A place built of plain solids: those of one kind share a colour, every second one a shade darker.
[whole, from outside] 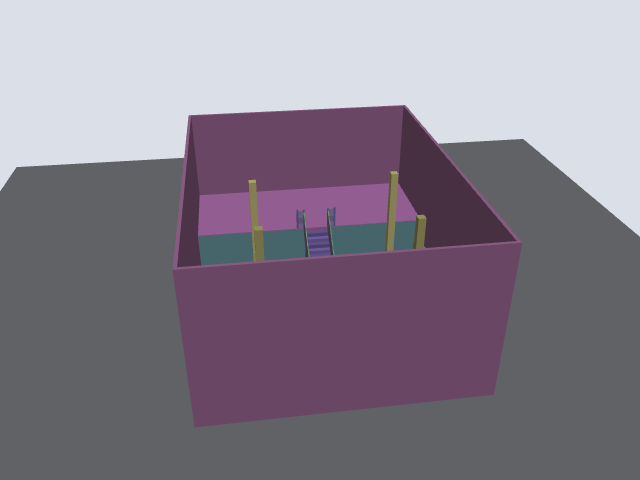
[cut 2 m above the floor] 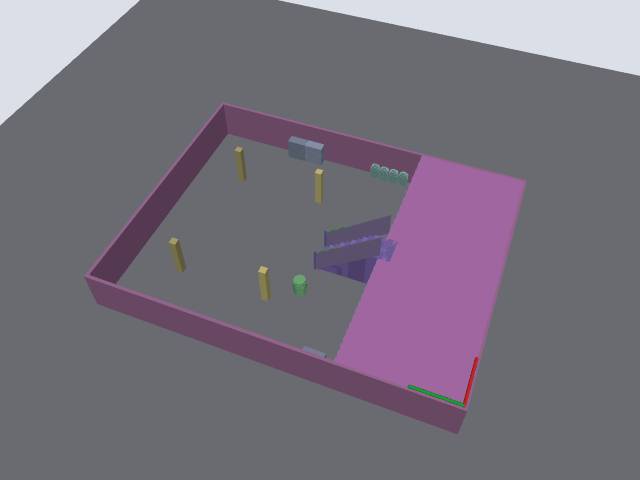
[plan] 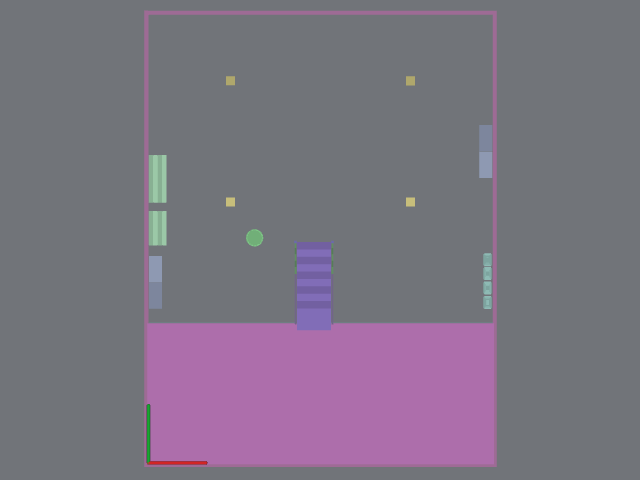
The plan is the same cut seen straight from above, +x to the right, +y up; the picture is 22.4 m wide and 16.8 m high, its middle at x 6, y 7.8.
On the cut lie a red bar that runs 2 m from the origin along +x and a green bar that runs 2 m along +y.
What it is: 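An aisled barn 12.0 x 15.7 m, 7.4 m high; a nave 6.3 m broad between two rows of posts 0.32 m square, 4.2 m apart, aisles 2.9 m broad; at the rear a loft 4.9 m deep at 2.51 m over closed bays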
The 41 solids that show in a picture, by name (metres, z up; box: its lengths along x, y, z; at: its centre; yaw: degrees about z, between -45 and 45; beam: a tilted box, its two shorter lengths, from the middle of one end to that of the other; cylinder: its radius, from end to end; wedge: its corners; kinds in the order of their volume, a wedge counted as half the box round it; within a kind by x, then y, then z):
{
 "loft_1": {"box": [12.14, 4.94, 2.56], "at": [6.02, 2.42, 1.23]},
 "wall_1": {"box": [0.15, 15.98, 7.41], "at": [-0.07, 7.84, 3.65]},
 "wall_2": {"box": [12.34, 0.15, 7.41], "at": [6.02, -0.07, 3.65]},
 "wall_3": {"box": [12.34, 0.15, 7.41], "at": [6.02, 15.76, 3.65]},
 "wall_4": {"box": [0.15, 15.98, 7.41], "at": [12.12, 7.84, 3.65]},
 "stair_1": {"box": [1.2, 0.77, 2.35], "at": [5.79, 4.76, 1.12]},
 "stair_2": {"box": [1.2, 0.77, 2.14], "at": [5.79, 5.02, 1.02]},
 "stair_3": {"box": [1.2, 0.77, 1.93], "at": [5.79, 5.28, 0.92]},
 "stair_4": {"box": [1.2, 0.77, 1.72], "at": [5.79, 5.54, 0.81]},
 "stair_5": {"box": [1.2, 0.77, 1.51], "at": [5.79, 5.8, 0.71]},
 "stair_6": {"box": [1.2, 0.77, 1.3], "at": [5.79, 6.05, 0.6]},
 "stair_7": {"box": [1.2, 0.77, 1.09], "at": [5.79, 6.31, 0.5]},
 "stair_8": {"box": [1.2, 0.77, 0.89], "at": [5.79, 6.57, 0.39]},
 "stair_9": {"box": [1.2, 0.77, 0.68], "at": [5.79, 6.83, 0.29]},
 "stair_10": {"box": [1.2, 0.77, 0.47], "at": [5.79, 7.09, 0.18]},
 "stair_11": {"box": [1.2, 0.77, 0.26], "at": [5.79, 7.34, 0.08]},
 "post_1": {"box": [0.32, 0.32, 7.41], "at": [2.87, 9.13, 3.65]},
 "post_2": {"box": [0.32, 0.32, 7.41], "at": [2.87, 13.37, 3.65]},
 "post_3": {"box": [0.32, 0.32, 7.41], "at": [9.17, 9.13, 3.65]},
 "post_4": {"box": [0.32, 0.32, 7.41], "at": [9.17, 13.37, 3.65]},
 "bales_1": {"box": [0.46, 0.92, 0.36], "at": [0.24, 5.85, 1.26]},
 "bales_2": {"box": [0.46, 0.92, 0.36], "at": [0.24, 6.78, 0.54]},
 "bales_3": {"box": [0.46, 0.92, 0.41], "at": [11.8, 10.43, 0.15]},
 "bales_4": {"box": [0.46, 0.92, 0.36], "at": [11.8, 10.43, 0.54]},
 "bales_5": {"box": [0.46, 0.92, 0.36], "at": [11.8, 10.43, 0.9]},
 "bales_6": {"box": [0.46, 0.92, 0.41], "at": [11.8, 11.36, 0.15]},
 "bales_7": {"box": [0.46, 0.92, 0.36], "at": [11.8, 11.36, 0.54]},
 "bales_8": {"box": [0.46, 0.92, 0.36], "at": [11.8, 11.36, 0.9]},
 "stair_guard_panel_1": {"wedge": [[5.12, 4.84, 2.32], [5.12, 4.84, 3.45], [5.12, 7.73, -0.02], [5.12, 7.73, 1.1], [5.17, 4.84, 2.32], [5.17, 4.84, 3.45], [5.17, 7.73, -0.02], [5.17, 7.73, 1.1]]},
 "stair_guard_panel_2": {"wedge": [[6.41, 4.84, 2.32], [6.41, 4.84, 3.45], [6.41, 7.73, -0.02], [6.41, 7.73, 1.1], [6.46, 4.84, 2.32], [6.46, 4.84, 3.45], [6.46, 7.73, -0.02], [6.46, 7.73, 1.1]]},
 "face_1": {"box": [5.19, 0.012, 2.53], "at": [2.6, 4.9, 1.21]},
 "face_2": {"box": [5.65, 0.012, 2.53], "at": [9.21, 4.9, 1.21]},
 "bin_1": {"box": [0.16, 1.21, 0.18], "at": [0.08, 8.21, 0.78]},
 "bin_2": {"box": [0.16, 1.68, 0.18], "at": [0.08, 9.94, 0.78]},
 "bin_3": {"box": [0.16, 1.21, 0.15], "at": [0.24, 8.21, 0.76]},
 "bin_4": {"box": [0.16, 1.68, 0.15], "at": [0.24, 9.94, 0.76]},
 "bin_5": {"box": [0.16, 1.21, 0.11], "at": [0.39, 8.21, 0.74]},
 "bin_6": {"box": [0.16, 1.68, 0.11], "at": [0.39, 9.94, 0.74]},
 "bin_7": {"box": [0.16, 1.21, 0.07], "at": [0.55, 8.21, 0.72]},
 "bin_8": {"box": [0.16, 1.68, 0.07], "at": [0.55, 9.94, 0.72]},
 "cask_1": {"cylinder": 0.26, "from": [3.71, 7.88, 0.85], "to": [3.71, 7.88, 0.9]}
}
